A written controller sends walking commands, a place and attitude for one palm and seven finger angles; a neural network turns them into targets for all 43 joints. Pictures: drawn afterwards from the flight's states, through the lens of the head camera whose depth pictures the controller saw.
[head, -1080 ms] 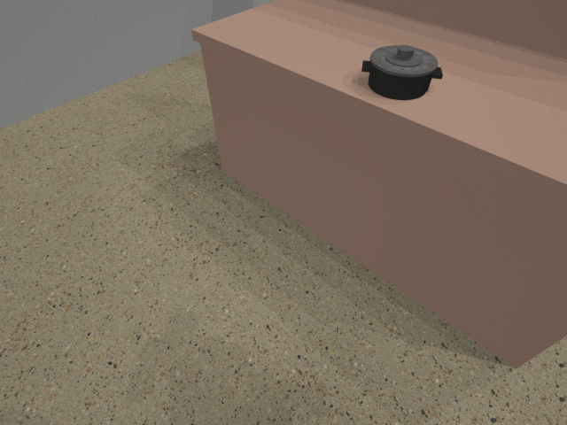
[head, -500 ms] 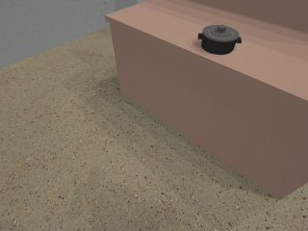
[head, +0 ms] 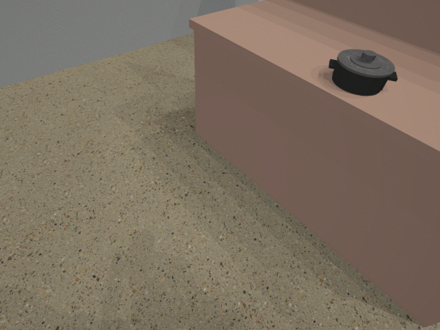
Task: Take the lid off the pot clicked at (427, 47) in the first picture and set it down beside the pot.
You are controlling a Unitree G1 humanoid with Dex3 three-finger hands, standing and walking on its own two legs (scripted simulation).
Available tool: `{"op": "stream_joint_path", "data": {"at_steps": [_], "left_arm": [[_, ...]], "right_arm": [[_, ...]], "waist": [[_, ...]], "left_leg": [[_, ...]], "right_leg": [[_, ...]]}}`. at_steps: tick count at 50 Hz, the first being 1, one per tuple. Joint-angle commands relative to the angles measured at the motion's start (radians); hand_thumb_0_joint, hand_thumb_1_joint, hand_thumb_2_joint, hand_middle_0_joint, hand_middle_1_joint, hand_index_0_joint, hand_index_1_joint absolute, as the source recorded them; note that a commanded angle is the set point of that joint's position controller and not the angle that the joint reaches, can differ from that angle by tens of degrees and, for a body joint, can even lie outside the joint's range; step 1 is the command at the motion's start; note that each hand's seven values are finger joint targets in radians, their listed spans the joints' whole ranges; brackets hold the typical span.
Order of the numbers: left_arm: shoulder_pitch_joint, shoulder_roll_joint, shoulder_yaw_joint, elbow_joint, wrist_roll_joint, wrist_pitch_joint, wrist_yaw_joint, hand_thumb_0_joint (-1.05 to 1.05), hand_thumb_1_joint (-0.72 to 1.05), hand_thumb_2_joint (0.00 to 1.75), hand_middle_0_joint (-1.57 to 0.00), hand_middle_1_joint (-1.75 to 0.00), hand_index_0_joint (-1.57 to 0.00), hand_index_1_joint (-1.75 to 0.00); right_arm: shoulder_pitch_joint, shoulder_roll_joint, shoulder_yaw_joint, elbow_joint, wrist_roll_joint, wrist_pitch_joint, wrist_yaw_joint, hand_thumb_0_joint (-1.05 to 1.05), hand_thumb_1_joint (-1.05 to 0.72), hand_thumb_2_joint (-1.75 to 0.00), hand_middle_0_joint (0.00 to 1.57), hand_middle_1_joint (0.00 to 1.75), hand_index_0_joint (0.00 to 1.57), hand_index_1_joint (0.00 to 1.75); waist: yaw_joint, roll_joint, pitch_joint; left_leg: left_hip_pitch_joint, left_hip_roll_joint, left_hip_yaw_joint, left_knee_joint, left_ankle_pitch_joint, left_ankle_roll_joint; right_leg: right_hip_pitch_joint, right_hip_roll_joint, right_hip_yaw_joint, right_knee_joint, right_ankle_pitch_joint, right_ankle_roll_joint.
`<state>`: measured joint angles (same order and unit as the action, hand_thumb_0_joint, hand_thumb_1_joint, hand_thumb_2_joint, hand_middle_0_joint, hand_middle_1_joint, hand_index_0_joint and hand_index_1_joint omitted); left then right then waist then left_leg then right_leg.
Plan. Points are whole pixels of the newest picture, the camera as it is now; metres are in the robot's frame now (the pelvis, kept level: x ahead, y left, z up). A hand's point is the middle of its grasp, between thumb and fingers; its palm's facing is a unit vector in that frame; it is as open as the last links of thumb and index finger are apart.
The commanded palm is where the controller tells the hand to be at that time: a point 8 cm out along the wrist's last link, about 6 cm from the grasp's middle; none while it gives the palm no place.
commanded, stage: walk to a spot facing it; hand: left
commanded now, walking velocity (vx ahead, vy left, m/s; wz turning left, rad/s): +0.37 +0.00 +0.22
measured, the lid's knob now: (368, 55) +0.94 -0.46 +0.09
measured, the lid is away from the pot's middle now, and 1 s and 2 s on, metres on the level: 0.00 0.00 0.00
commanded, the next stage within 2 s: turn to face it in 0.54 s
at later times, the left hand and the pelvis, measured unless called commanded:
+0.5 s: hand (157, 275) +0.26 +0.15 -0.15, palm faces +0.17 -0.96 -0.22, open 7.4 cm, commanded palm none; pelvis +0.20 -0.04 +0.00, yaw +8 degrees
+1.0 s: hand (148, 283) +0.25 +0.17 -0.17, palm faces +0.26 -0.95 -0.15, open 7.4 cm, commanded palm none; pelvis +0.33 +0.01 +0.01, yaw +7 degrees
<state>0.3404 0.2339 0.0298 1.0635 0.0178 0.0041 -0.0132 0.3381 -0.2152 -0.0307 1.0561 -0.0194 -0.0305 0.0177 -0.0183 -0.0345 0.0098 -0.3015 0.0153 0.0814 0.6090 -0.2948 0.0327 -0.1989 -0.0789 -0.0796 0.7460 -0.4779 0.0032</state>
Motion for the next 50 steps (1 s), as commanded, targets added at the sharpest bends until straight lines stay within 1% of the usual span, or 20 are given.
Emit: {"op": "stream_joint_path", "data": {"at_steps": [1, 5, 14, 17, 18, 19, 20, 22, 24, 26, 31, 36, 38, 39, 40, 41, 42, 44, 47, 50], "left_arm": [[-0.157, 0.088, 0.028, -0.144, 0.011, -0.051, 0.002, 0.00, 0.90, 0.90, -0.20, -0.30, -0.20, -0.30], [-0.064, 0.033, 0.023, -0.095, 0.013, -0.044, -0.008, 0.00, 0.90, 0.90, -0.20, -0.30, -0.20, -0.30], [-0.204, -0.012, 0.039, -0.157, 0.003, -0.054, -0.012, 0.00, 0.90, 0.90, -0.20, -0.30, -0.20, -0.30], [-0.055, 0.018, 0.058, -0.116, 0.008, -0.067, -0.009, 0.00, 0.90, 0.90, -0.20, -0.30, -0.20, -0.30], [0.100, 0.067, 0.070, -0.068, 0.013, -0.079, -0.002, 0.00, 0.90, 0.90, -0.20, -0.30, -0.20, -0.30], [0.257, 0.180, 0.098, -0.027, 0.024, -0.092, 0.015, 0.00, 0.90, 0.90, -0.20, -0.30, -0.20, -0.30], [0.322, 0.226, 0.099, -0.018, 0.004, -0.085, 0.021, 0.00, 0.90, 0.90, -0.20, -0.30, -0.20, -0.30], [0.116, 0.139, 0.080, -0.070, 0.008, -0.082, 0.029, 0.00, 0.90, 0.90, -0.20, -0.30, -0.20, -0.30], [0.023, 0.037, 0.047, -0.091, 0.012, -0.092, 0.033, 0.00, 0.90, 0.90, -0.20, -0.30, -0.20, -0.30], [0.001, 0.020, 0.039, -0.092, 0.014, -0.096, 0.039, 0.00, 0.90, 0.90, -0.20, -0.30, -0.20, -0.30], [0.007, 0.054, 0.040, -0.099, 0.011, -0.093, 0.044, 0.00, 0.90, 0.90, -0.20, -0.30, -0.20, -0.30], [0.104, 0.066, 0.019, -0.046, 0.011, -0.080, 0.047, 0.00, 0.90, 0.90, -0.20, -0.30, -0.20, -0.30], [0.085, 0.070, 0.016, -0.033, 0.003, -0.068, 0.052, 0.00, 0.90, 0.90, -0.20, -0.30, -0.20, -0.30], [0.083, 0.062, 0.012, -0.027, 0.001, -0.060, 0.053, 0.00, 0.90, 0.90, -0.20, -0.30, -0.20, -0.30], [0.112, 0.034, 0.008, -0.027, -0.006, -0.053, 0.053, 0.00, 0.90, 0.90, -0.20, -0.30, -0.20, -0.30], [0.164, 0.000, 0.003, -0.021, -0.015, -0.043, 0.052, 0.00, 0.90, 0.90, -0.20, -0.30, -0.20, -0.30], [0.170, 0.005, 0.005, -0.020, -0.011, -0.030, 0.053, 0.00, 0.90, 0.90, -0.20, -0.30, -0.20, -0.30], [0.090, 0.015, 0.027, -0.024, -0.003, -0.005, 0.046, 0.00, 0.90, 0.90, -0.20, -0.30, -0.20, -0.30], [0.092, -0.002, 0.045, -0.032, 0.001, 0.022, 0.024, 0.00, 0.90, 0.90, -0.20, -0.30, -0.20, -0.30], [0.083, -0.020, 0.054, -0.062, 0.004, 0.041, 0.018, 0.00, 0.90, 0.90, -0.20, -0.30, -0.20, -0.30]], "right_arm": [[0.179, -0.172, -0.046, -0.018, 0.003, -0.024, -0.032, 0.00, -0.90, -0.90, 0.20, 0.30, 0.20, 0.30], [0.130, -0.084, -0.027, 0.003, 0.011, -0.065, -0.043, 0.00, -0.90, -0.90, 0.20, 0.30, 0.20, 0.30], [0.155, -0.074, -0.046, 0.040, 0.000, -0.059, -0.044, 0.00, -0.90, -0.90, 0.20, 0.30, 0.20, 0.30], [0.108, -0.085, -0.051, 0.032, -0.003, -0.051, -0.044, 0.00, -0.90, -0.90, 0.20, 0.30, 0.20, 0.30], [0.111, -0.069, -0.048, 0.030, 0.003, -0.051, -0.039, 0.00, -0.90, -0.90, 0.20, 0.30, 0.20, 0.30], [0.147, -0.007, -0.037, 0.004, 0.015, -0.055, -0.028, 0.00, -0.90, -0.90, 0.20, 0.30, 0.20, 0.30], [0.097, -0.007, -0.037, -0.041, 0.013, -0.057, -0.024, 0.00, -0.90, -0.90, 0.20, 0.30, 0.20, 0.30], [-0.002, -0.015, -0.051, -0.054, 0.004, -0.047, -0.013, 0.00, -0.90, -0.90, 0.20, 0.30, 0.20, 0.30], [-0.038, 0.006, -0.047, -0.053, -0.002, -0.020, -0.002, 0.00, -0.90, -0.90, 0.20, 0.30, 0.20, 0.30], [-0.015, 0.021, -0.047, -0.047, -0.002, 0.008, 0.004, 0.00, -0.90, -0.90, 0.20, 0.30, 0.20, 0.30], [-0.137, 0.020, -0.038, -0.119, -0.002, 0.034, 0.023, 0.00, -0.90, -0.90, 0.20, 0.30, 0.20, 0.30], [-0.201, 0.040, -0.006, -0.135, -0.004, 0.012, 0.012, 0.00, -0.90, -0.90, 0.20, 0.30, 0.20, 0.30], [-0.139, 0.016, -0.003, -0.106, -0.004, 0.000, -0.007, 0.00, -0.90, -0.90, 0.20, 0.30, 0.20, 0.30], [-0.070, -0.024, -0.008, -0.079, -0.006, -0.007, -0.015, 0.00, -0.90, -0.90, 0.20, 0.30, 0.20, 0.30], [-0.002, -0.110, -0.024, -0.068, -0.010, -0.014, -0.025, 0.00, -0.90, -0.90, 0.20, 0.30, 0.20, 0.30], [0.034, -0.190, -0.036, -0.065, 0.000, -0.010, -0.033, 0.00, -0.90, -0.90, 0.20, 0.30, 0.20, 0.30], [0.009, -0.199, -0.033, -0.070, 0.008, -0.004, -0.048, 0.00, -0.90, -0.90, 0.20, 0.30, 0.20, 0.30], [-0.105, -0.163, -0.030, -0.106, 0.006, 0.002, -0.058, 0.00, -0.90, -0.90, 0.20, 0.30, 0.20, 0.30], [-0.210, -0.112, -0.028, -0.136, 0.002, 0.011, -0.052, 0.00, -0.90, -0.90, 0.20, 0.30, 0.20, 0.30], [-0.196, -0.104, -0.042, -0.134, 0.002, 0.018, -0.051, 0.00, -0.90, -0.90, 0.20, 0.30, 0.20, 0.30]], "waist": [[-0.054, 0.112, 0.102], [0.006, 0.114, 0.066], [-0.018, 0.139, 0.121], [0.056, 0.093, 0.072], [0.120, 0.015, 0.001], [0.164, -0.263, -0.132], [0.165, -0.292, -0.175], [0.104, -0.133, -0.033], [0.042, -0.083, 0.043], [0.000, -0.081, 0.051], [-0.001, -0.064, 0.048], [0.045, -0.082, 0.011], [0.012, -0.084, -0.021], [-0.018, -0.045, -0.063], [-0.036, 0.087, -0.133], [-0.030, 0.281, -0.189], [-0.024, 0.251, -0.172], [-0.010, 0.239, -0.071], [0.037, 0.164, -0.022], [0.033, 0.159, -0.021]], "left_leg": [[0.201, 0.336, -0.625, -0.486, -0.387, 0.201], [0.191, 0.221, -0.321, -0.444, 0.052, 0.172], [0.159, 0.222, -0.207, -0.409, 0.160, 0.166], [0.079, 0.176, -0.176, -0.214, 0.243, 0.125], [-0.002, 0.115, -0.140, 0.008, 0.262, 0.090], [-0.228, -0.018, -0.044, 0.390, -0.031, 0.035], [-0.342, -0.051, -0.085, 0.623, -0.273, 0.036], [-0.393, 0.058, -0.119, 0.780, -0.094, 0.031], [-0.326, 0.102, -0.110, 0.726, 0.007, 0.007], [-0.304, 0.102, -0.082, 0.668, 0.033, -0.019], [-0.317, 0.106, -0.018, 0.425, 0.087, -0.052], [-0.122, 0.031, 0.042, 0.089, 0.107, -0.028], [0.049, 0.009, 0.044, -0.052, 0.193, -0.029], [0.187, 0.037, 0.031, -0.142, 0.350, -0.027], [0.377, 0.181, -0.084, -0.122, 0.679, 0.014], [0.469, 0.369, -0.242, -0.137, 1.000, 0.108], [0.414, 0.438, -0.267, -0.191, 0.982, 0.172], [0.230, 0.414, -0.218, -0.262, 0.632, 0.170], [0.071, 0.345, -0.078, -0.328, 0.285, 0.123], [0.064, 0.347, -0.054, -0.358, 0.132, 0.118]], "right_leg": [[-0.568, -0.025, 0.098, 0.464, 0.065, -0.030], [-0.473, -0.051, 0.067, 0.333, 0.207, 0.009], [-0.324, -0.019, -0.006, -0.052, 0.283, 0.009], [-0.039, 0.037, -0.044, -0.174, 0.294, -0.010], [0.178, 0.016, 0.001, -0.219, 0.277, -0.026], [0.412, -0.273, 0.365, -0.340, 0.142, -0.108], [0.428, -0.421, 0.634, -0.483, 0.142, -0.159], [0.176, -0.385, 0.506, -0.528, -0.016, -0.157], [-0.020, -0.308, 0.231, -0.530, 0.172, -0.115], [-0.066, -0.276, 0.077, -0.530, 0.353, -0.104], [0.001, -0.259, -0.092, -0.499, 0.633, -0.109], [0.092, -0.216, -0.055, -0.401, 0.910, -0.114], [0.084, -0.180, -0.047, -0.328, 0.907, -0.100], [0.058, -0.148, -0.047, -0.233, 0.819, -0.070], [-0.068, -0.075, -0.070, -0.103, 0.520, -0.020], [-0.174, 0.013, -0.071, 0.075, -0.048, 0.014], [-0.212, 0.031, 0.001, 0.238, -0.232, 0.027], [-0.260, 0.002, 0.066, 0.388, -0.155, 0.024], [-0.234, -0.015, 0.045, 0.382, -0.022, 0.030], [-0.242, -0.010, 0.015, 0.293, 0.017, 0.034]]}}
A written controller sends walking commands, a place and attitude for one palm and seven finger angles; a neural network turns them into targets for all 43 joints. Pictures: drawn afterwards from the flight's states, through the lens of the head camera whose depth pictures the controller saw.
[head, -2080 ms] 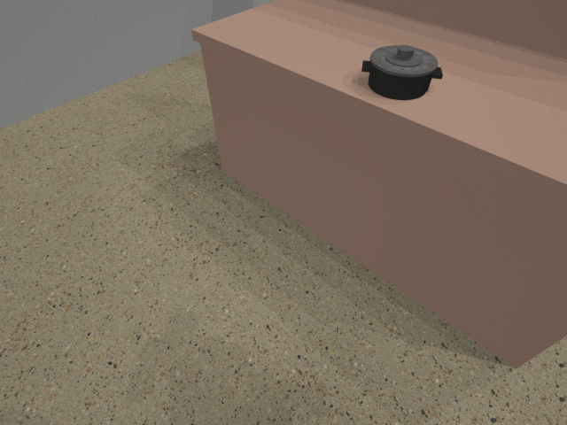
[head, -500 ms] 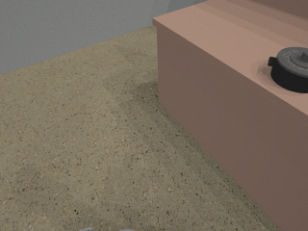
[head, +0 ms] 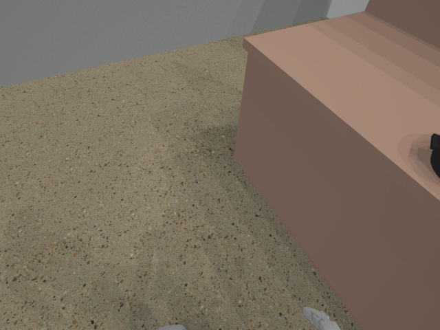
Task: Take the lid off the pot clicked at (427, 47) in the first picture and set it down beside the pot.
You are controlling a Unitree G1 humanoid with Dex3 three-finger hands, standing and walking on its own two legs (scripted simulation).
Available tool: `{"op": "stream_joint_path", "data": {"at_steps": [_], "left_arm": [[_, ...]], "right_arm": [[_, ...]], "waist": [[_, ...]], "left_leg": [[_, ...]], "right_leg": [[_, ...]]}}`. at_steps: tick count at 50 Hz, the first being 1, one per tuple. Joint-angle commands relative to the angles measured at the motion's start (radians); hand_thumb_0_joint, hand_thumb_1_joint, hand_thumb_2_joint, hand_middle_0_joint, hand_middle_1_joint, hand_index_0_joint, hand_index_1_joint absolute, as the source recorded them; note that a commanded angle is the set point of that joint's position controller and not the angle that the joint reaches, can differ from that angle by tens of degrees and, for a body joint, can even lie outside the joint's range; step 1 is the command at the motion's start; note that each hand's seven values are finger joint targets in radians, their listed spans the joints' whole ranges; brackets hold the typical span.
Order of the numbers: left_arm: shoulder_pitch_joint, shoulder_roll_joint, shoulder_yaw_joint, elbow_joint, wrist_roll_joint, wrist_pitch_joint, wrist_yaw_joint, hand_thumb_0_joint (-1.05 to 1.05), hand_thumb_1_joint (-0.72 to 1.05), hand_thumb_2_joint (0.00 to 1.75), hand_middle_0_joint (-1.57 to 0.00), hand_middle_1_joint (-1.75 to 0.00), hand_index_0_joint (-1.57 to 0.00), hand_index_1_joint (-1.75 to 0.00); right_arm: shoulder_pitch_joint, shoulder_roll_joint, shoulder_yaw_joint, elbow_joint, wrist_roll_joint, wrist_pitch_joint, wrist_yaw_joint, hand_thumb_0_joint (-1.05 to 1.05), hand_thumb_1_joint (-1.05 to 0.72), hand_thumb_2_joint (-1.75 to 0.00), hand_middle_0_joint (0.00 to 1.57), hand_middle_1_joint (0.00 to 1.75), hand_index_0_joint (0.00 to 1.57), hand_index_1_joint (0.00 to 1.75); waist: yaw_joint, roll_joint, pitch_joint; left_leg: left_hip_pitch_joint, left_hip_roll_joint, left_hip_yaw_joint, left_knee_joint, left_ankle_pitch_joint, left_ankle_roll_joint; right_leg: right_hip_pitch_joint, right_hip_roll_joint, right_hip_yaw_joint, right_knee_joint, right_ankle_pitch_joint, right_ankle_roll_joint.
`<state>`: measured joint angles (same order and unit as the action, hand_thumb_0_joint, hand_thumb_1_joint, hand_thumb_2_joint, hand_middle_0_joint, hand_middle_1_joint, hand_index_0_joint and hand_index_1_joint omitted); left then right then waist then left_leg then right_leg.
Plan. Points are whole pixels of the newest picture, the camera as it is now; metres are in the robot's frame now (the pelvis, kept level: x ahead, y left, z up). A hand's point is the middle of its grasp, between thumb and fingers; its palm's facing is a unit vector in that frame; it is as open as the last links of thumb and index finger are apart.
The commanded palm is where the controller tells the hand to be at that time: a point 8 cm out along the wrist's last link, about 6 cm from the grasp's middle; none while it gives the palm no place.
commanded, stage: turn to face it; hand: left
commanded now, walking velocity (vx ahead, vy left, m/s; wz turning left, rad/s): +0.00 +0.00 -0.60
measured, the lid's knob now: out of the picture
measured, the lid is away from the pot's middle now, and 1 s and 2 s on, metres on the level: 0.00 0.00 0.00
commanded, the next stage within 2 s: take the last steps up to it in 1.46 s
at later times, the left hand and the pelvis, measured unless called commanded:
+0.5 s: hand (159, 321) +0.15 +0.14 -0.14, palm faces -0.24 -0.93 -0.28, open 7.4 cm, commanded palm none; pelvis +0.01 -0.04 +0.01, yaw -17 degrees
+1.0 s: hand (172, 287) +0.22 +0.13 -0.15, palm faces -0.55 -0.80 -0.22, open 7.4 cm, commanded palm none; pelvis +0.02 +0.01 +0.01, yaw -37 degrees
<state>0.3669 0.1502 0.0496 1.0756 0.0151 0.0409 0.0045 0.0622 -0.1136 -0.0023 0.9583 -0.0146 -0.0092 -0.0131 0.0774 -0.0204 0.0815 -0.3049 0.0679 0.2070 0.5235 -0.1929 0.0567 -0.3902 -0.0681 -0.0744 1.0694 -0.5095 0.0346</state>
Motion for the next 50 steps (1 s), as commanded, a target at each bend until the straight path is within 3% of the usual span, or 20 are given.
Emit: {"op": "stream_joint_path", "data": {"at_steps": [1, 6, 9, 10, 11, 12, 13, 16, 17, 26, 30, 33, 34, 35, 36, 37, 39, 41, 47, 50], "left_arm": [[0.032, 0.065, 0.037, -0.087, 0.008, 0.004, -0.002, 0.00, 0.90, 0.90, -0.20, -0.30, -0.20, -0.30], [-0.041, 0.061, 0.049, -0.162, 0.013, -0.002, -0.009, 0.00, 0.90, 0.90, -0.20, -0.30, -0.20, -0.30], [0.021, 0.076, 0.053, -0.164, 0.014, -0.012, -0.010, 0.00, 0.90, 0.90, -0.20, -0.30, -0.20, -0.30], [0.052, 0.124, 0.058, -0.165, 0.017, -0.019, -0.004, 0.00, 0.90, 0.90, -0.20, -0.30, -0.20, -0.30], [0.036, 0.259, 0.078, -0.187, 0.029, -0.036, 0.011, 0.00, 0.90, 0.90, -0.20, -0.30, -0.20, -0.30], [0.070, 0.299, 0.080, -0.190, 0.008, -0.030, 0.018, 0.00, 0.90, 0.90, -0.20, -0.30, -0.20, -0.30], [0.028, 0.295, 0.083, -0.192, 0.010, -0.032, 0.022, 0.00, 0.90, 0.90, -0.20, -0.30, -0.20, -0.30], [-0.130, 0.226, 0.065, -0.233, 0.001, -0.037, 0.015, 0.00, 0.90, 0.90, -0.20, -0.30, -0.20, -0.30], [-0.138, 0.228, 0.062, -0.239, 0.000, -0.041, 0.012, 0.00, 0.90, 0.90, -0.20, -0.30, -0.20, -0.30], [-0.098, 0.279, 0.074, -0.227, 0.004, -0.029, 0.005, 0.00, 0.90, 0.90, -0.20, -0.30, -0.20, -0.30], [-0.150, 0.294, 0.080, -0.244, 0.006, -0.018, 0.003, 0.00, 0.90, 0.90, -0.20, -0.30, -0.20, -0.30], [-0.210, 0.284, 0.080, -0.258, -0.002, -0.009, 0.001, 0.00, 0.90, 0.90, -0.20, -0.30, -0.20, -0.30], [-0.221, 0.257, 0.074, -0.269, -0.008, -0.006, -0.002, 0.00, 0.90, 0.90, -0.20, -0.30, -0.20, -0.30], [-0.211, 0.194, 0.065, -0.289, -0.015, -0.002, -0.011, 0.00, 0.90, 0.90, -0.20, -0.30, -0.20, -0.30], [-0.210, 0.188, 0.060, -0.307, -0.004, -0.008, -0.019, 0.00, 0.90, 0.90, -0.20, -0.30, -0.20, -0.30], [-0.211, 0.216, 0.068, -0.290, 0.009, -0.004, -0.022, 0.00, 0.90, 0.90, -0.20, -0.30, -0.20, -0.30], [-0.196, 0.213, 0.078, -0.254, 0.007, 0.004, -0.039, 0.00, 0.90, 0.90, -0.20, -0.30, -0.20, -0.30], [-0.183, 0.189, 0.069, -0.243, 0.003, 0.011, -0.046, 0.00, 0.90, 0.90, -0.20, -0.30, -0.20, -0.30], [-0.272, 0.145, 0.045, -0.270, -0.001, 0.013, -0.047, 0.00, 0.90, 0.90, -0.20, -0.30, -0.20, -0.30], [-0.266, 0.135, 0.041, -0.271, 0.000, 0.004, -0.044, 0.00, 0.90, 0.90, -0.20, -0.30, -0.20, -0.30]], "right_arm": [[0.095, -0.205, -0.077, -0.033, -0.003, -0.003, -0.020, 0.00, -0.90, -0.90, 0.20, 0.30, 0.20, 0.30], [0.114, -0.218, -0.107, -0.041, -0.010, 0.005, -0.012, 0.00, -0.90, -0.90, 0.20, 0.30, 0.20, 0.30], [0.081, -0.235, -0.113, -0.056, -0.009, 0.015, -0.005, 0.00, -0.90, -0.90, 0.20, 0.30, 0.20, 0.30], [0.088, -0.213, -0.109, -0.066, -0.004, 0.019, 0.000, 0.00, -0.90, -0.90, 0.20, 0.30, 0.20, 0.30], [0.106, -0.128, -0.088, -0.102, -0.001, 0.026, 0.010, 0.00, -0.90, -0.90, 0.20, 0.30, 0.20, 0.30], [0.026, -0.156, -0.085, -0.137, -0.006, 0.034, 0.004, 0.00, -0.90, -0.90, 0.20, 0.30, 0.20, 0.30], [0.001, -0.165, -0.088, -0.140, -0.004, 0.039, 0.003, 0.00, -0.90, -0.90, 0.20, 0.30, 0.20, 0.30], [0.094, -0.188, -0.094, -0.088, -0.009, 0.034, 0.005, 0.00, -0.90, -0.90, 0.20, 0.30, 0.20, 0.30], [0.119, -0.187, -0.091, -0.080, -0.010, 0.034, 0.004, 0.00, -0.90, -0.90, 0.20, 0.30, 0.20, 0.30], [0.080, -0.208, -0.076, -0.121, 0.000, 0.030, -0.013, 0.00, -0.90, -0.90, 0.20, 0.30, 0.20, 0.30], [0.110, -0.207, -0.072, -0.133, 0.009, 0.021, -0.019, 0.00, -0.90, -0.90, 0.20, 0.30, 0.20, 0.30], [0.218, -0.206, -0.071, -0.112, 0.014, 0.011, -0.027, 0.00, -0.90, -0.90, 0.20, 0.30, 0.20, 0.30], [0.256, -0.234, -0.074, -0.106, 0.012, 0.003, -0.032, 0.00, -0.90, -0.90, 0.20, 0.30, 0.20, 0.30], [0.258, -0.317, -0.087, -0.118, 0.000, -0.003, -0.032, 0.00, -0.90, -0.90, 0.20, 0.30, 0.20, 0.30], [0.237, -0.367, -0.091, -0.149, 0.001, 0.005, -0.028, 0.00, -0.90, -0.90, 0.20, 0.30, 0.20, 0.30], [0.198, -0.334, -0.082, -0.154, -0.007, 0.003, -0.027, 0.00, -0.90, -0.90, 0.20, 0.30, 0.20, 0.30], [0.109, -0.278, -0.065, -0.165, -0.010, 0.001, -0.032, 0.00, -0.90, -0.90, 0.20, 0.30, 0.20, 0.30], [0.094, -0.261, -0.063, -0.165, -0.007, 0.000, -0.032, 0.00, -0.90, -0.90, 0.20, 0.30, 0.20, 0.30], [0.216, -0.291, -0.093, -0.099, -0.009, 0.003, -0.022, 0.00, -0.90, -0.90, 0.20, 0.30, 0.20, 0.30], [0.213, -0.311, -0.105, -0.085, -0.011, 0.007, -0.015, 0.00, -0.90, -0.90, 0.20, 0.30, 0.20, 0.30]], "waist": [[-0.070, 0.138, -0.095], [-0.092, 0.147, -0.094], [-0.041, 0.104, -0.115], [-0.022, -0.009, -0.118], [-0.015, -0.347, -0.089], [0.032, -0.249, -0.073], [0.005, -0.248, -0.063], [-0.072, -0.091, -0.095], [-0.079, -0.104, -0.110], [-0.037, -0.086, -0.134], [-0.052, -0.127, -0.134], [-0.103, -0.127, -0.157], [-0.124, -0.077, -0.159], [-0.124, 0.187, -0.150], [-0.111, 0.299, -0.113], [-0.110, 0.250, -0.095], [-0.064, 0.194, -0.046], [-0.058, 0.174, -0.050], [-0.125, 0.195, -0.086], [-0.123, 0.225, -0.098]], "left_leg": [[0.067, 0.296, -0.178, -0.274, 0.028, 0.095], [0.067, 0.330, -0.136, -0.238, -0.033, 0.087], [0.010, 0.303, -0.055, -0.091, -0.077, 0.024], [-0.075, 0.246, 0.003, 0.066, -0.130, -0.033], [-0.314, 0.079, 0.068, 0.348, -0.377, -0.120], [-0.313, 0.045, -0.101, 0.498, -0.431, -0.116], [-0.336, 0.037, -0.167, 0.588, -0.371, -0.109], [-0.301, 0.054, -0.204, 0.609, -0.144, -0.132], [-0.289, 0.048, -0.197, 0.595, -0.128, -0.141], [-0.224, 0.004, -0.197, 0.375, -0.216, -0.152], [-0.108, -0.029, -0.199, 0.230, -0.239, -0.129], [0.081, -0.049, -0.188, -0.028, -0.103, -0.110], [0.215, 0.004, -0.226, -0.142, -0.052, -0.091], [0.297, 0.220, -0.471, -0.262, -0.060, -0.017], [0.247, 0.394, -0.599, -0.307, 0.005, 0.067], [0.161, 0.396, -0.588, -0.316, -0.027, 0.102], [0.099, 0.279, -0.384, -0.281, 0.050, 0.078], [0.136, 0.230, -0.252, -0.244, 0.161, 0.064], [0.239, 0.266, -0.165, -0.164, 0.383, 0.084], [0.226, 0.281, -0.136, -0.120, 0.398, 0.071]], "right_leg": [[-0.047, -0.019, 0.007, -0.063, 0.053, 0.002], [0.010, -0.001, -0.020, -0.260, 0.079, -0.007], [0.161, 0.030, -0.051, -0.470, 0.230, -0.022], [0.252, -0.017, 0.035, -0.612, 0.291, -0.049], [0.318, -0.278, 0.447, -0.799, 0.396, -0.157], [0.209, -0.360, 0.510, -0.826, 0.455, -0.240], [0.179, -0.303, 0.520, -0.826, 0.426, -0.240], [0.200, -0.170, 0.329, -0.781, 0.436, -0.188], [0.222, -0.155, 0.300, -0.769, 0.494, -0.182], [0.302, -0.149, 0.422, -0.728, 0.614, -0.240], [0.233, -0.138, 0.476, -0.714, 0.624, -0.238], [0.146, -0.077, 0.477, -0.652, 0.587, -0.173], [0.031, -0.020, 0.440, -0.586, 0.498, -0.128], [-0.146, 0.124, 0.304, -0.413, 0.225, -0.061], [-0.219, 0.145, 0.145, -0.191, -0.040, -0.011], [-0.202, 0.097, 0.168, -0.034, -0.033, 0.001], [-0.184, 0.069, 0.147, 0.104, 0.077, 0.015], [-0.184, 0.051, 0.106, 0.080, 0.112, 0.028], [-0.078, 0.035, 0.015, -0.220, 0.063, 0.025], [-0.013, 0.053, -0.015, -0.314, 0.068, 0.002]]}}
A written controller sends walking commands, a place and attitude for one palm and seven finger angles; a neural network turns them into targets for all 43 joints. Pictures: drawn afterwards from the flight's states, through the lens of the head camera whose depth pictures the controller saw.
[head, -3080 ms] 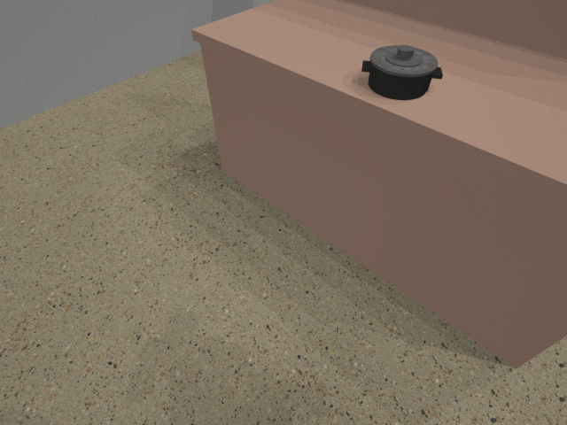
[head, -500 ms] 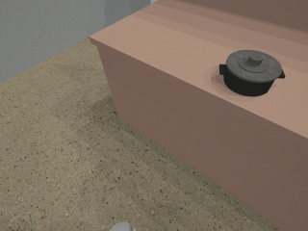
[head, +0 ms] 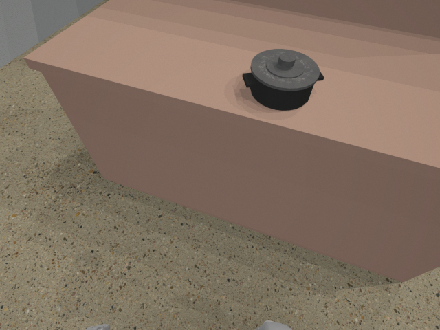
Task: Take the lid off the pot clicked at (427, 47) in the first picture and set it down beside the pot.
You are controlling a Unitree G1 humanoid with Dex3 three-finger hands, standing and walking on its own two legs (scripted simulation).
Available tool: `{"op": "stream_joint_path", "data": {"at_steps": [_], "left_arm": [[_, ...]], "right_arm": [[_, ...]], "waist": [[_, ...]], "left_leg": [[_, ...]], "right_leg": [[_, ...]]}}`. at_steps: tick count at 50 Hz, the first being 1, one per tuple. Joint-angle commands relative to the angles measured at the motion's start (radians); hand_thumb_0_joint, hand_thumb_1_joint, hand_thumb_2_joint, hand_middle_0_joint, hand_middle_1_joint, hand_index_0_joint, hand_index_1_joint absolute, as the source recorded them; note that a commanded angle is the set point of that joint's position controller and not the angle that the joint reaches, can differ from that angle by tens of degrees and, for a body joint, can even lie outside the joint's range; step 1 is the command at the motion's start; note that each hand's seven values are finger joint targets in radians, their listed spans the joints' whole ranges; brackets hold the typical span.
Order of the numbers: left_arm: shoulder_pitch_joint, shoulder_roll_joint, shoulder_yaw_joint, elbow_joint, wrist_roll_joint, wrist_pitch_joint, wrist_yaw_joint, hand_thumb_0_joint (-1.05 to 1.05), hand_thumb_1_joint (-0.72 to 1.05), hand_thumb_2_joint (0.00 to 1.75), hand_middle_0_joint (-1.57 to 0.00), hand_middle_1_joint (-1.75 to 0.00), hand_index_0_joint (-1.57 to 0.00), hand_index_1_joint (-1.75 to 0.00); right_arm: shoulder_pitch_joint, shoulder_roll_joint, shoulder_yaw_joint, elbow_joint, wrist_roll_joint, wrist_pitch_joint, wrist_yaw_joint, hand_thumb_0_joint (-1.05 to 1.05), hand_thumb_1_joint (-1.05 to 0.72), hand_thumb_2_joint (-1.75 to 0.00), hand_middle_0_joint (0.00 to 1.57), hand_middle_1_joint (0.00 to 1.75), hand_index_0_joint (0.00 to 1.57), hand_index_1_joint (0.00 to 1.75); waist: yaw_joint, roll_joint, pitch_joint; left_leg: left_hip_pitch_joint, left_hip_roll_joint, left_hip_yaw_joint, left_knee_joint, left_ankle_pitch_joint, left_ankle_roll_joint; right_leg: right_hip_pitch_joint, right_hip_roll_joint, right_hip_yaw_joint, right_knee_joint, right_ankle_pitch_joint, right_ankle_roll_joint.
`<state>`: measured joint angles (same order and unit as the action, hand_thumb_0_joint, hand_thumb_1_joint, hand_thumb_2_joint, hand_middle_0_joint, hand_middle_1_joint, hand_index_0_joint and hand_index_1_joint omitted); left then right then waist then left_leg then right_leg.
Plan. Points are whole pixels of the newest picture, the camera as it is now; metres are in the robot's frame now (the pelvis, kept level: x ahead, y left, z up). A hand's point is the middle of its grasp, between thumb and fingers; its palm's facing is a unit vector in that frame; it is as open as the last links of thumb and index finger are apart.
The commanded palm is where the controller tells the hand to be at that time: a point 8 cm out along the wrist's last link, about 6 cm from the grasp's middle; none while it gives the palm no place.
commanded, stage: turn to face it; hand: left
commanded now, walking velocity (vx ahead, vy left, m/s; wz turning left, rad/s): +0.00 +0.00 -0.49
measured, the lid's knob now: (286, 60) +0.75 -0.13 +0.07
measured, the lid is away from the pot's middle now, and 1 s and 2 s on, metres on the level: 0.00 0.00 0.00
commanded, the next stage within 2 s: take the last steps up to it in 0.46 s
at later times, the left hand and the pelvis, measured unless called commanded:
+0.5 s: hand out of the picture +0.13 +0.17 -0.18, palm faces -0.15 -0.97 -0.19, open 7.4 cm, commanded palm none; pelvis +0.02 +0.00 -0.01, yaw -12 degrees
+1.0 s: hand (177, 313) +0.17 +0.10 -0.16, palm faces -0.24 -0.95 -0.21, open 7.3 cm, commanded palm none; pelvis +0.08 -0.06 +0.00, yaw -17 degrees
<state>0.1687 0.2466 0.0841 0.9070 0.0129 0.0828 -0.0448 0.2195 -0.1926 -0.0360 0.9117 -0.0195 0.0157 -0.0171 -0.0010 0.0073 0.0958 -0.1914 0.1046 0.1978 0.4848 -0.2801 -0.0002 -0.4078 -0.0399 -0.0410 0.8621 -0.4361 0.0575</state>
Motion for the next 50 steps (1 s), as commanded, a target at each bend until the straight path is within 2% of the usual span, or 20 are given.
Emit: {"op": "stream_joint_path", "data": {"at_steps": [1, 3, 4, 5, 6, 8, 12, 19, 22, 24, 25, 30, 38, 42, 43, 44, 45, 46, 48, 50], "left_arm": [[-0.053, 0.045, 0.006, -0.100, 0.003, -0.044, 0.007, 0.00, 0.90, 0.90, -0.20, -0.30, -0.20, -0.30], [0.025, 0.071, 0.013, -0.073, 0.005, -0.055, 0.013, 0.00, 0.90, 0.90, -0.20, -0.30, -0.20, -0.30], [0.095, 0.155, 0.026, -0.054, 0.012, -0.070, 0.026, 0.00, 0.90, 0.90, -0.20, -0.30, -0.20, -0.30], [0.160, 0.261, 0.051, -0.037, 0.010, -0.077, 0.043, 0.00, 0.90, 0.90, -0.20, -0.30, -0.20, -0.30], [0.191, 0.248, 0.050, -0.034, -0.005, -0.072, 0.059, 0.00, 0.90, 0.90, -0.20, -0.30, -0.20, -0.30], [0.071, 0.188, 0.042, -0.052, 0.002, -0.067, 0.067, 0.00, 0.90, 0.90, -0.20, -0.30, -0.20, -0.30], [0.002, 0.151, 0.025, -0.072, 0.007, -0.073, 0.064, 0.00, 0.90, 0.90, -0.20, -0.30, -0.20, -0.30], [0.026, 0.161, 0.031, -0.052, 0.011, -0.068, 0.061, 0.00, 0.90, 0.90, -0.20, -0.30, -0.20, -0.30], [-0.012, 0.138, 0.026, -0.049, -0.001, -0.058, 0.059, 0.00, 0.90, 0.90, -0.20, -0.30, -0.20, -0.30], [0.039, 0.037, 0.011, -0.064, -0.009, -0.050, 0.049, 0.00, 0.90, 0.90, -0.20, -0.30, -0.20, -0.30], [0.021, 0.052, 0.010, -0.067, 0.001, -0.052, 0.048, 0.00, 0.90, 0.90, -0.20, -0.30, -0.20, -0.30], [0.052, 0.033, 0.005, 0.000, 0.006, -0.051, 0.028, 0.00, 0.90, 0.90, -0.20, -0.30, -0.20, -0.30], [-0.040, -0.005, -0.016, -0.016, 0.011, -0.076, 0.007, 0.00, 0.90, 0.90, -0.20, -0.30, -0.20, -0.30], [0.134, -0.003, -0.007, 0.062, 0.011, -0.097, 0.013, 0.00, 0.90, 0.90, -0.20, -0.30, -0.20, -0.30], [0.210, 0.044, 0.002, 0.090, 0.014, -0.108, 0.024, 0.00, 0.90, 0.90, -0.20, -0.30, -0.20, -0.30], [0.307, 0.141, 0.022, 0.122, 0.015, -0.118, 0.037, 0.00, 0.90, 0.90, -0.20, -0.30, -0.20, -0.30], [0.377, 0.168, 0.024, 0.132, 0.000, -0.119, 0.047, 0.00, 0.90, 0.90, -0.20, -0.30, -0.20, -0.30], [0.366, 0.149, 0.024, 0.143, 0.002, -0.125, 0.056, 0.00, 0.90, 0.90, -0.20, -0.30, -0.20, -0.30], [0.249, 0.051, -0.005, 0.122, 0.003, -0.135, 0.060, 0.00, 0.90, 0.90, -0.20, -0.30, -0.20, -0.30], [0.212, 0.017, -0.017, 0.112, 0.006, -0.151, 0.063, 0.00, 0.90, 0.90, -0.20, -0.30, -0.20, -0.30]], "right_arm": [[0.052, -0.231, -0.072, -0.037, -0.006, -0.017, -0.009, 0.00, -0.90, -0.90, 0.20, 0.30, 0.20, 0.30], [0.043, -0.223, -0.072, -0.036, 0.001, -0.015, -0.004, 0.00, -0.90, -0.90, 0.20, 0.30, 0.20, 0.30], [0.058, -0.180, -0.064, -0.044, 0.010, -0.013, 0.002, 0.00, -0.90, -0.90, 0.20, 0.30, 0.20, 0.30], [-0.006, -0.107, -0.038, -0.099, 0.009, -0.010, 0.006, 0.00, -0.90, -0.90, 0.20, 0.30, 0.20, 0.30], [-0.044, -0.139, -0.042, -0.109, 0.008, 0.006, -0.012, 0.00, -0.90, -0.90, 0.20, 0.30, 0.20, 0.30], [-0.044, -0.136, -0.042, -0.077, 0.006, 0.009, -0.014, 0.00, -0.90, -0.90, 0.20, 0.30, 0.20, 0.30], [0.020, -0.108, -0.037, -0.027, 0.002, 0.012, -0.007, 0.00, -0.90, -0.90, 0.20, 0.30, 0.20, 0.30], [0.010, -0.096, -0.030, -0.033, 0.010, -0.003, -0.012, 0.00, -0.90, -0.90, 0.20, 0.30, 0.20, 0.30], [0.117, -0.100, -0.028, 0.004, 0.011, -0.013, -0.020, 0.00, -0.90, -0.90, 0.20, 0.30, 0.20, 0.30], [0.129, -0.227, -0.042, -0.014, -0.005, -0.024, -0.021, 0.00, -0.90, -0.90, 0.20, 0.30, 0.20, 0.30], [0.116, -0.240, -0.043, -0.023, -0.007, -0.021, -0.023, 0.00, -0.90, -0.90, 0.20, 0.30, 0.20, 0.30], [0.047, -0.152, -0.017, -0.012, -0.010, -0.034, -0.028, 0.00, -0.90, -0.90, 0.20, 0.30, 0.20, 0.30], [0.179, -0.176, -0.047, 0.076, -0.016, -0.051, -0.013, 0.00, -0.90, -0.90, 0.20, 0.30, 0.20, 0.30], [0.137, -0.146, -0.041, 0.099, -0.009, -0.048, -0.004, 0.00, -0.90, -0.90, 0.20, 0.30, 0.20, 0.30], [0.126, -0.102, -0.030, 0.096, 0.000, -0.053, 0.001, 0.00, -0.90, -0.90, 0.20, 0.30, 0.20, 0.30], [0.089, -0.041, -0.011, 0.062, 0.009, -0.061, 0.007, 0.00, -0.90, -0.90, 0.20, 0.30, 0.20, 0.30], [-0.004, -0.090, -0.017, 0.027, -0.003, -0.060, 0.009, 0.00, -0.90, -0.90, 0.20, 0.30, 0.20, 0.30], [-0.038, -0.082, -0.026, 0.024, -0.002, -0.054, 0.011, 0.00, -0.90, -0.90, 0.20, 0.30, 0.20, 0.30], [-0.005, -0.077, -0.032, 0.065, -0.005, -0.057, 0.017, 0.00, -0.90, -0.90, 0.20, 0.30, 0.20, 0.30], [0.045, -0.044, -0.029, 0.089, -0.007, -0.048, 0.021, 0.00, -0.90, -0.90, 0.20, 0.30, 0.20, 0.30]], "waist": [[-0.035, 0.196, -0.102], [0.007, 0.131, -0.156], [0.038, -0.059, -0.207], [0.075, -0.323, -0.201], [0.093, -0.232, -0.191], [0.040, -0.220, -0.135], [-0.009, -0.134, -0.143], [0.007, -0.150, -0.148], [-0.046, -0.117, -0.134], [-0.028, 0.263, -0.119], [-0.035, 0.254, -0.090], [-0.006, 0.137, -0.111], [-0.070, 0.138, -0.051], [0.019, 0.068, -0.078], [0.054, -0.056, -0.093], [0.095, -0.302, -0.080], [0.132, -0.249, -0.065], [0.117, -0.260, -0.034], [0.040, -0.122, 0.027], [-0.005, -0.096, 0.018]], "left_leg": [[0.094, 0.245, -0.109, -0.049, 0.489, 0.114], [0.011, 0.209, -0.056, 0.080, 0.396, 0.048], [-0.165, 0.154, 0.005, 0.268, 0.187, -0.021], [-0.418, 0.009, -0.005, 0.500, -0.336, -0.070], [-0.399, 0.018, -0.157, 0.604, -0.340, -0.059], [-0.434, 0.029, -0.206, 0.670, -0.236, -0.060], [-0.311, -0.002, -0.160, 0.560, -0.128, -0.077], [-0.202, -0.050, -0.152, 0.275, -0.139, -0.060], [0.017, -0.057, -0.145, -0.008, 0.061, -0.044], [0.101, 0.255, -0.502, -0.203, 0.231, 0.095], [0.037, 0.332, -0.569, -0.248, 0.228, 0.160], [0.067, 0.165, -0.294, -0.232, 0.207, 0.133], [0.103, 0.220, -0.314, -0.277, -0.056, 0.169], [-0.065, 0.134, -0.201, -0.110, -0.131, 0.096], [-0.222, 0.076, -0.124, 0.041, -0.168, 0.057], [-0.480, -0.048, -0.008, 0.304, -0.278, 0.004], [-0.553, -0.041, -0.112, 0.486, -0.336, 0.009], [-0.579, -0.022, -0.159, 0.589, -0.281, 0.016], [-0.548, 0.021, -0.178, 0.619, -0.120, 0.003], [-0.477, 0.019, -0.146, 0.587, -0.052, -0.020]], "right_leg": [[0.038, 0.027, -0.054, -0.176, 0.019, -0.032], [0.238, 0.036, -0.062, -0.401, 0.224, -0.053], [0.448, -0.116, 0.118, -0.497, 0.419, -0.107], [0.505, -0.359, 0.446, -0.520, 0.759, -0.225], [0.402, -0.374, 0.417, -0.510, 0.796, -0.287], [0.341, -0.276, 0.343, -0.518, 0.614, -0.284], [0.253, -0.185, 0.218, -0.509, 0.630, -0.250], [0.256, -0.177, 0.308, -0.494, 0.608, -0.265], [0.127, -0.115, 0.283, -0.418, 0.481, -0.188], [-0.077, 0.089, 0.083, -0.137, 0.028, -0.075], [-0.105, 0.087, 0.080, 0.057, -0.133, -0.059], [-0.092, 0.032, 0.059, 0.181, 0.023, -0.036], [-0.039, 0.001, -0.017, -0.148, -0.024, -0.068], [0.286, 0.040, -0.066, -0.438, 0.159, -0.090], [0.460, -0.051, 0.059, -0.517, 0.090, -0.126], [0.598, -0.281, 0.416, -0.643, -0.011, -0.231], [0.546, -0.369, 0.538, -0.701, -0.008, -0.299], [0.494, -0.362, 0.542, -0.714, 0.008, -0.306], [0.403, -0.281, 0.328, -0.685, 0.183, -0.277], [0.348, -0.234, 0.181, -0.668, 0.431, -0.257]]}}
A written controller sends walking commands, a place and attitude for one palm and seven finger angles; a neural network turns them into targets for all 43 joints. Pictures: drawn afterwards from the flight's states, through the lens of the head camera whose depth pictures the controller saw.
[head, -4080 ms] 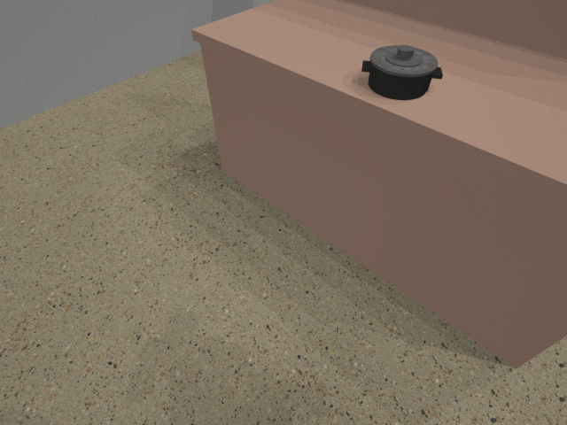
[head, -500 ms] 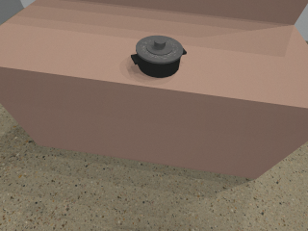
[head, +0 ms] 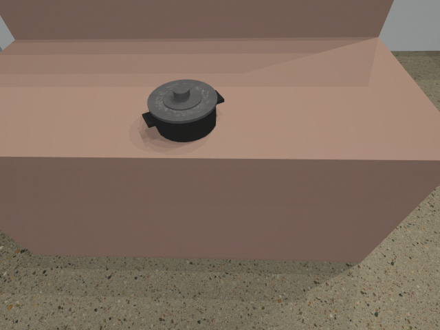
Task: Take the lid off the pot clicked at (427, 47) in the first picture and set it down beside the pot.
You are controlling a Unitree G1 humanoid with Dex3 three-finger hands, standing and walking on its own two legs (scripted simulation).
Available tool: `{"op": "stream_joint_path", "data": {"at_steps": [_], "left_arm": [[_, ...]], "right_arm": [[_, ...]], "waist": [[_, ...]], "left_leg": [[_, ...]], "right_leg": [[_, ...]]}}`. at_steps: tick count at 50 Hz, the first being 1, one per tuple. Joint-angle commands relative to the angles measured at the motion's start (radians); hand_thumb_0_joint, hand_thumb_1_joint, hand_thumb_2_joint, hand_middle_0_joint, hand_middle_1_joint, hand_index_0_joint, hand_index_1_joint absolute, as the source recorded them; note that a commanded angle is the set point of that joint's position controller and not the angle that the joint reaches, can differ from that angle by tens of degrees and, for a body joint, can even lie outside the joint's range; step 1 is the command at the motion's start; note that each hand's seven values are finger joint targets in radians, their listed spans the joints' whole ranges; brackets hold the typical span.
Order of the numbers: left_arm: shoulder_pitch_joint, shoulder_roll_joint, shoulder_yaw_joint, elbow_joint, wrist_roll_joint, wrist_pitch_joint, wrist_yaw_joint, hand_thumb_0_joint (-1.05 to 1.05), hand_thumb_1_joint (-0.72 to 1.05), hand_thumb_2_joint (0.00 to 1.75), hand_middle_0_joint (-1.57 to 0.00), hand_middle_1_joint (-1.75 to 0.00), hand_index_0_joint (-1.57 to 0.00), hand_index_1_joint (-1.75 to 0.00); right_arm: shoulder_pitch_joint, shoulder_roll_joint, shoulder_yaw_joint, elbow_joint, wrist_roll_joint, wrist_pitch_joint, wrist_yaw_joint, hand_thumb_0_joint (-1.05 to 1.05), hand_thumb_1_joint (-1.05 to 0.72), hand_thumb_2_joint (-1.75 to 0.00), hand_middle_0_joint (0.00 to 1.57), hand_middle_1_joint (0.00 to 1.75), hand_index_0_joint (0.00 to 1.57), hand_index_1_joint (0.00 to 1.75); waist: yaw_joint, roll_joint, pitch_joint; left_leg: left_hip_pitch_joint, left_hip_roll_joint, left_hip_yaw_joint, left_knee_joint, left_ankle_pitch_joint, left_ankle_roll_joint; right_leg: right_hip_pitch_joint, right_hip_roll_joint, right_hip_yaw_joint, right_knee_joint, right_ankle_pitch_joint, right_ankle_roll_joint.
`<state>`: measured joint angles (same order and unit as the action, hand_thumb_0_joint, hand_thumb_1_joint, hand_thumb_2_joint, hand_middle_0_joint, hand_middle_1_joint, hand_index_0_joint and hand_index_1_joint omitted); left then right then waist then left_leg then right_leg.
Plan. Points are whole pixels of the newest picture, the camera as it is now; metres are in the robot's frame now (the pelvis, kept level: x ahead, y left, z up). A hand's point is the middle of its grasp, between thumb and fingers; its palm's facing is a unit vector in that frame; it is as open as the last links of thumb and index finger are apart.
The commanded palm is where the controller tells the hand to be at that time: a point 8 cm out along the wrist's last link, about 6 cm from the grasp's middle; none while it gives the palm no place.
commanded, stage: take the last steps up to it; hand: left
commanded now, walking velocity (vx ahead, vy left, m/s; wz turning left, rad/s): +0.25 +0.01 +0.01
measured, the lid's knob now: (181, 91) +0.66 +0.13 +0.08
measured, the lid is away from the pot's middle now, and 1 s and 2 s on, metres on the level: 0.00 0.00 0.00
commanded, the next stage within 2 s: come to a stop and stand still in 0.22 s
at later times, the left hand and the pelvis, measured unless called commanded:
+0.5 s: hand (135, 319) +0.18 +0.20 -0.18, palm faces +0.07 -0.98 -0.16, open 7.4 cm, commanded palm none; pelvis +0.16 +0.04 +0.00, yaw -1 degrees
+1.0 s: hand (155, 298) +0.21 +0.16 -0.15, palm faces +0.03 -0.96 -0.27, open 7.4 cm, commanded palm none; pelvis +0.18 -0.02 +0.00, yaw -1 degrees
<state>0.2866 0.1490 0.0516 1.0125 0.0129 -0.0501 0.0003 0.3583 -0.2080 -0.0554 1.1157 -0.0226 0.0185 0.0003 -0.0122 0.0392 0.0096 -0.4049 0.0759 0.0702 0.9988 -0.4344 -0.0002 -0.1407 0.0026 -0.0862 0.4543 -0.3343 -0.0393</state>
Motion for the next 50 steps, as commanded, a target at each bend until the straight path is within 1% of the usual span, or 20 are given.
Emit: {"op": "stream_joint_path", "data": {"at_steps": [1, 8, 10, 12, 13, 14, 15, 16, 18, 20, 22, 30, 34, 37, 38, 39, 40, 41, 44, 50], "left_arm": [[0.094, 0.116, 0.012, 0.009, 0.007, -0.024, 0.019, 0.00, 0.90, 0.90, -0.20, -0.30, -0.20, -0.30], [0.152, 0.140, 0.003, 0.074, 0.007, -0.030, 0.029, 0.00, 0.90, 0.90, -0.20, -0.30, -0.20, -0.30], [0.142, 0.155, 0.008, 0.083, 0.007, -0.030, 0.033, 0.00, 0.90, 0.90, -0.20, -0.30, -0.20, -0.30], [0.131, 0.156, 0.007, 0.087, 0.000, -0.025, 0.035, 0.00, 0.90, 0.90, -0.20, -0.30, -0.20, -0.30], [0.143, 0.145, 0.007, 0.083, -0.005, -0.020, 0.034, 0.00, 0.90, 0.90, -0.20, -0.30, -0.20, -0.30], [0.208, 0.087, 0.005, 0.073, -0.019, -0.014, 0.031, 0.00, 0.90, 0.90, -0.20, -0.30, -0.20, -0.30], [0.199, 0.061, -0.003, 0.050, -0.016, -0.019, 0.031, 0.00, 0.90, 0.90, -0.20, -0.30, -0.20, -0.30], [0.186, 0.065, -0.002, 0.035, -0.017, -0.003, 0.039, 0.00, 0.90, 0.90, -0.20, -0.30, -0.20, -0.30], [0.082, 0.060, 0.002, 0.040, -0.005, 0.006, 0.035, 0.00, 0.90, 0.90, -0.20, -0.30, -0.20, -0.30], [0.154, 0.022, -0.008, 0.067, -0.003, 0.041, 0.036, 0.00, 0.90, 0.90, -0.20, -0.30, -0.20, -0.30], [0.189, 0.029, -0.006, 0.075, 0.000, 0.069, 0.043, 0.00, 0.90, 0.90, -0.20, -0.30, -0.20, -0.30], [0.042, 0.086, 0.019, -0.024, 0.008, 0.105, 0.044, 0.00, 0.90, 0.90, -0.20, -0.30, -0.20, -0.30], [0.023, 0.082, 0.011, -0.053, 0.005, 0.086, 0.042, 0.00, 0.90, 0.90, -0.20, -0.30, -0.20, -0.30], [0.076, 0.104, 0.009, -0.032, 0.009, 0.059, 0.045, 0.00, 0.90, 0.90, -0.20, -0.30, -0.20, -0.30], [0.065, 0.157, 0.010, -0.031, 0.016, 0.046, 0.051, 0.00, 0.90, 0.90, -0.20, -0.30, -0.20, -0.30], [0.038, 0.223, 0.016, -0.037, 0.017, 0.037, 0.052, 0.00, 0.90, 0.90, -0.20, -0.30, -0.20, -0.30], [0.065, 0.236, 0.018, -0.039, 0.013, 0.035, 0.049, 0.00, 0.90, 0.90, -0.20, -0.30, -0.20, -0.30], [0.070, 0.243, 0.019, -0.029, 0.012, 0.032, 0.050, 0.00, 0.90, 0.90, -0.20, -0.30, -0.20, -0.30], [0.006, 0.201, 0.016, -0.041, 0.008, 0.035, 0.054, 0.00, 0.90, 0.90, -0.20, -0.30, -0.20, -0.30], [0.057, 0.205, 0.026, -0.043, 0.014, 0.036, 0.062, 0.00, 0.90, 0.90, -0.20, -0.30, -0.20, -0.30]], "right_arm": [[-0.090, -0.016, -0.010, -0.114, 0.000, -0.048, 0.007, 0.00, -0.90, -0.90, 0.20, 0.30, 0.20, 0.30], [-0.205, 0.004, 0.007, -0.153, 0.011, -0.061, 0.022, 0.00, -0.90, -0.90, 0.20, 0.30, 0.20, 0.30], [-0.171, -0.005, 0.006, -0.143, 0.010, -0.071, 0.014, 0.00, -0.90, -0.90, 0.20, 0.30, 0.20, 0.30], [-0.023, -0.033, -0.001, -0.093, 0.003, -0.076, 0.001, 0.00, -0.90, -0.90, 0.20, 0.30, 0.20, 0.30], [0.095, -0.084, -0.014, -0.067, -0.006, -0.078, -0.008, 0.00, -0.90, -0.90, 0.20, 0.30, 0.20, 0.30], [0.159, -0.183, -0.034, -0.061, -0.020, -0.079, -0.020, 0.00, -0.90, -0.90, 0.20, 0.30, 0.20, 0.30], [0.179, -0.209, -0.035, -0.055, -0.003, -0.068, -0.024, 0.00, -0.90, -0.90, 0.20, 0.30, 0.20, 0.30], [0.109, -0.219, -0.034, -0.085, 0.009, -0.065, -0.033, 0.00, -0.90, -0.90, 0.20, 0.30, 0.20, 0.30], [-0.057, -0.077, -0.001, -0.122, 0.003, -0.071, -0.035, 0.00, -0.90, -0.90, 0.20, 0.30, 0.20, 0.30], [-0.147, -0.031, 0.026, -0.121, 0.009, -0.077, -0.039, 0.00, -0.90, -0.90, 0.20, 0.30, 0.20, 0.30], [-0.162, -0.033, 0.022, -0.123, 0.014, -0.065, -0.044, 0.00, -0.90, -0.90, 0.20, 0.30, 0.20, 0.30], [-0.154, -0.091, -0.017, -0.150, 0.005, -0.010, -0.043, 0.00, -0.90, -0.90, 0.20, 0.30, 0.20, 0.30], [-0.154, -0.118, -0.031, -0.158, -0.001, -0.003, -0.037, 0.00, -0.90, -0.90, 0.20, 0.30, 0.20, 0.30], [-0.139, -0.104, -0.030, -0.150, 0.011, 0.000, -0.029, 0.00, -0.90, -0.90, 0.20, 0.30, 0.20, 0.30], [-0.110, -0.058, -0.027, -0.151, 0.021, 0.001, -0.024, 0.00, -0.90, -0.90, 0.20, 0.30, 0.20, 0.30], [-0.100, -0.015, -0.018, -0.167, 0.023, 0.004, -0.018, 0.00, -0.90, -0.90, 0.20, 0.30, 0.20, 0.30], [-0.149, -0.025, -0.018, -0.179, 0.016, 0.021, -0.023, 0.00, -0.90, -0.90, 0.20, 0.30, 0.20, 0.30], [-0.157, -0.034, -0.020, -0.181, 0.013, 0.032, -0.028, 0.00, -0.90, -0.90, 0.20, 0.30, 0.20, 0.30], [-0.138, -0.053, -0.026, -0.141, 0.013, 0.036, -0.022, 0.00, -0.90, -0.90, 0.20, 0.30, 0.20, 0.30], [-0.169, -0.047, -0.017, -0.156, 0.011, 0.035, -0.014, 0.00, -0.90, -0.90, 0.20, 0.30, 0.20, 0.30]], "waist": [[-0.002, -0.127, 0.104], [0.020, -0.174, 0.102], [-0.004, -0.181, 0.068], [-0.071, -0.161, 0.001], [-0.113, -0.109, -0.077], [-0.105, 0.109, -0.179], [-0.086, 0.185, -0.193], [-0.062, 0.149, -0.178], [-0.017, -0.018, 0.026], [0.055, 0.021, 0.024], [0.064, 0.029, -0.009], [0.013, 0.101, 0.007], [0.007, 0.139, -0.039], [0.038, 0.035, -0.066], [0.016, -0.097, -0.078], [0.001, -0.243, -0.059], [0.043, -0.246, -0.080], [0.038, -0.287, -0.086], [0.017, -0.177, -0.048], [0.051, -0.188, -0.061]], "left_leg": [[-0.236, 0.044, -0.005, 0.047, 0.123, -0.028], [-0.123, -0.017, 0.068, -0.239, 0.226, -0.003], [-0.021, -0.060, 0.081, -0.327, 0.222, 0.022], [0.200, -0.095, 0.074, -0.441, 0.335, 0.038], [0.382, -0.029, 0.008, -0.460, 0.480, 0.064], [0.573, 0.223, -0.317, -0.503, 0.671, 0.173], [0.549, 0.350, -0.486, -0.634, 0.761, 0.250], [0.465, 0.409, -0.559, -0.677, 0.614, 0.299], [0.207, 0.288, -0.352, -0.726, 0.579, 0.239], [0.103, 0.210, -0.146, -0.738, 0.720, 0.171], [0.120, 0.190, -0.097, -0.734, 0.781, 0.158], [0.182, 0.207, -0.108, -0.668, 0.744, 0.180], [0.251, 0.222, -0.143, -0.617, 0.728, 0.176], [0.220, 0.144, -0.098, -0.493, 0.595, 0.094], [0.153, 0.055, -0.040, -0.391, 0.388, 0.029], [0.046, -0.049, 0.023, -0.324, 0.028, -0.023], [0.031, -0.072, -0.041, -0.206, -0.171, -0.027], [0.005, -0.080, -0.086, -0.115, -0.205, -0.027], [-0.079, -0.075, -0.101, 0.084, -0.067, -0.046], [-0.096, -0.062, -0.094, 0.018, -0.012, -0.068]], "right_leg": [[0.056, -0.270, 0.194, -0.261, 0.406, -0.153], [0.107, -0.224, 0.100, -0.206, 0.730, -0.108], [0.147, -0.218, 0.079, -0.110, 0.883, -0.091], [0.099, -0.192, 0.053, 0.092, 0.893, -0.056], [0.005, -0.151, 0.039, 0.286, 0.704, -0.033], [-0.217, -0.022, -0.015, 0.554, 0.207, 0.005], [-0.292, 0.040, 0.050, 0.794, -0.260, -0.004], [-0.360, 0.005, 0.122, 0.932, -0.277, -0.007], [-0.358, -0.075, 0.153, 0.850, -0.117, 0.016], [-0.225, -0.087, 0.137, 0.673, -0.063, 0.051], [-0.187, -0.075, 0.114, 0.590, -0.041, 0.066], [-0.265, -0.031, 0.094, 0.516, -0.071, 0.074], [-0.213, -0.036, 0.070, 0.314, -0.093, 0.054], [-0.049, -0.046, 0.063, -0.048, 0.187, 0.056], [0.009, -0.161, 0.210, -0.100, 0.438, 0.020], [0.013, -0.342, 0.379, -0.088, 0.712, -0.075], [-0.008, -0.400, 0.417, -0.099, 0.825, -0.159], [-0.008, -0.398, 0.425, -0.093, 0.876, -0.178], [0.045, -0.312, 0.291, -0.050, 0.894, -0.168], [0.089, -0.306, 0.277, -0.073, 0.731, -0.160]]}}
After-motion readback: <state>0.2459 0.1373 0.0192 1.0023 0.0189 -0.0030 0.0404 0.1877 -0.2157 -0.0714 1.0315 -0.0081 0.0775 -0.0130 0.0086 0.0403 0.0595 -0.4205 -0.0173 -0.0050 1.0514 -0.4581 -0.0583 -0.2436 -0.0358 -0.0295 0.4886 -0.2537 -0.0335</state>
